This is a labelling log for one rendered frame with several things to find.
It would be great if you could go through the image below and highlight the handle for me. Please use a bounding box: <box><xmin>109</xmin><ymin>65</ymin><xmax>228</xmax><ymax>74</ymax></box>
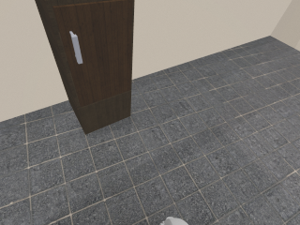
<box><xmin>69</xmin><ymin>31</ymin><xmax>83</xmax><ymax>64</ymax></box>

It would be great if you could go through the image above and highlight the cupboard door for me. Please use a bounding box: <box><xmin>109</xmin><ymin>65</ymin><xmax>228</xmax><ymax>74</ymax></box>
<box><xmin>52</xmin><ymin>0</ymin><xmax>133</xmax><ymax>107</ymax></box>

